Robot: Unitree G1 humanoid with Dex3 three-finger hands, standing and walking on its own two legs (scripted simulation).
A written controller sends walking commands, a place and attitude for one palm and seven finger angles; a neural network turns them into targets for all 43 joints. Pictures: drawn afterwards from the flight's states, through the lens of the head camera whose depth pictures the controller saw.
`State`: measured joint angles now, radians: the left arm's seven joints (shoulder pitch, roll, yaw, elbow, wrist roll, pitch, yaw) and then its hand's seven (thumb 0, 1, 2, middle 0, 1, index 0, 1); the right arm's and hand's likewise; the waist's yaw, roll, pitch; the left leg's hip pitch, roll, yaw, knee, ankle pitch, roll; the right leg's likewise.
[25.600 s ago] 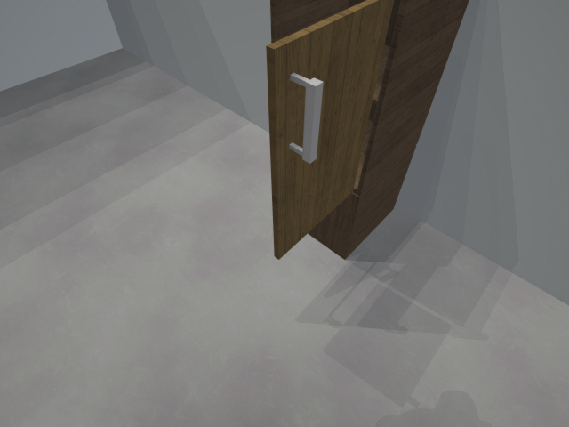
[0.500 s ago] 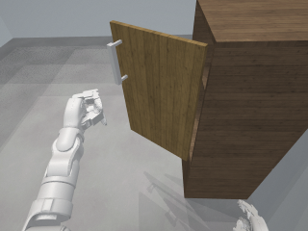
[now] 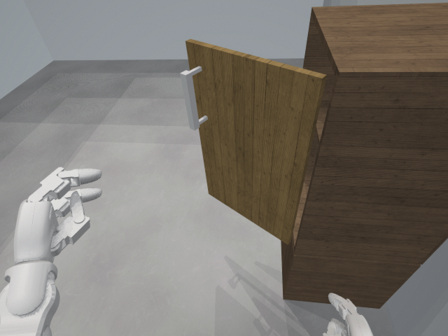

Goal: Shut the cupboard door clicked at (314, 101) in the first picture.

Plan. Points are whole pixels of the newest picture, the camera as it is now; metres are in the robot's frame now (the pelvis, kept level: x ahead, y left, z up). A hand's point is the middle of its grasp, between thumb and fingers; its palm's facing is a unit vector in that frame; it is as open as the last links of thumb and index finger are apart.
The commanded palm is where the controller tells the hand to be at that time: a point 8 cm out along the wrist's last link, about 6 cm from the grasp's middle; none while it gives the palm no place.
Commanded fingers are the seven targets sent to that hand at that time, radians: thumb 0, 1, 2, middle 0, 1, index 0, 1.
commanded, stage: draw the hand back to the body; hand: left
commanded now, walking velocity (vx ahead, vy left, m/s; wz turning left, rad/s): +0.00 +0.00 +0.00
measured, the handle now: (196, 99) +0.67 +0.16 +0.10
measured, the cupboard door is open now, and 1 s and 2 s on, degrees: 56 56 56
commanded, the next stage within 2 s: step back with the hand held close in 0.52 s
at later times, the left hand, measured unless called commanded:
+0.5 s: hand (50, 247) +0.18 +0.26 +0.16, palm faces +0.48 -0.80 -0.37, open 7.4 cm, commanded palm +0.13 +0.30 +0.17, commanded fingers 0.00 0.90 0.90 -0.20 -0.30 -0.20 -0.30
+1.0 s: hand (43, 250) +0.18 +0.27 +0.16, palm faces +0.37 -0.77 -0.52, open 7.4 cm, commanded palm +0.12 +0.31 +0.17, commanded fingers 0.00 0.90 0.90 -0.20 -0.30 -0.20 -0.30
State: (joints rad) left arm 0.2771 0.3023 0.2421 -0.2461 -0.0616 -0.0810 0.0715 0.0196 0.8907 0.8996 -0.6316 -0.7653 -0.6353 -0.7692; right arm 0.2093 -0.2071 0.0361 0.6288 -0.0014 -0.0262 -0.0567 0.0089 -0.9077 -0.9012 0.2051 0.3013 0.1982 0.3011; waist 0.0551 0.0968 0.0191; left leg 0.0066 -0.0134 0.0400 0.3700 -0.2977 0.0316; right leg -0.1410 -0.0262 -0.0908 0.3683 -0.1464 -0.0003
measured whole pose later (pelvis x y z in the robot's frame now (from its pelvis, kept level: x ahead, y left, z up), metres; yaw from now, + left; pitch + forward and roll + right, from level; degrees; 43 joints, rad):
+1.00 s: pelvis -0.03 +0.01 -0.01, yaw -1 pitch +1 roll +0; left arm 0.56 0.43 0.43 -0.50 -0.05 -0.17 0.13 0.02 0.88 0.90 -0.21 -0.30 -0.22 -0.30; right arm 0.21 -0.24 -0.03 0.56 0.01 -0.01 -0.08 0.01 -0.91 -0.90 0.20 0.30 0.20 0.30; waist -0.01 0.01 0.01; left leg -0.23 -0.05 0.08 0.56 -0.34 0.06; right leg -0.40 -0.06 -0.04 0.57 -0.17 0.01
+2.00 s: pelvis -0.16 +0.00 -0.01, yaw -1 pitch +4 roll -4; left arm 0.54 0.41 0.53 -0.58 -0.06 -0.27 0.19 0.02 0.88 0.90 -0.21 -0.30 -0.21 -0.30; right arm 0.20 -0.14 0.00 0.65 -0.01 -0.15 -0.05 0.01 -0.91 -0.90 0.21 0.30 0.20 0.30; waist 0.05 0.01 -0.06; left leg -0.50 0.11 0.09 0.54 -0.11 0.03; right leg -0.29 0.04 -0.02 0.79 -0.49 0.03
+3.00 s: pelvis -0.34 -0.03 -0.02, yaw -4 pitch +0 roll +0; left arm 0.57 0.42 0.42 -0.47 -0.01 -0.18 0.16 0.02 0.89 0.90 -0.21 -0.30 -0.21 -0.30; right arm 0.30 -0.14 0.04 0.63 -0.01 -0.11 -0.06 0.01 -0.91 -0.90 0.21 0.30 0.20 0.30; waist -0.04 -0.02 -0.05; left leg -0.31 0.07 0.02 0.58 -0.29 -0.01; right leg -0.34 0.02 -0.10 0.69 -0.39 0.00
